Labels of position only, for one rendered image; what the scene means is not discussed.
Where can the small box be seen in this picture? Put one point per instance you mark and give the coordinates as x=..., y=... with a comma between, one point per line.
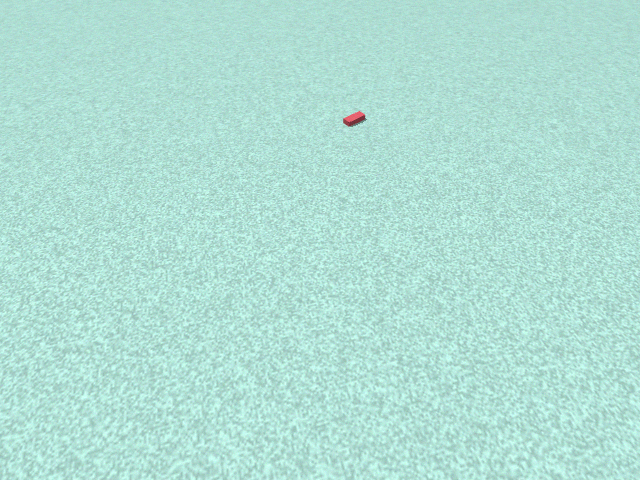
x=354, y=118

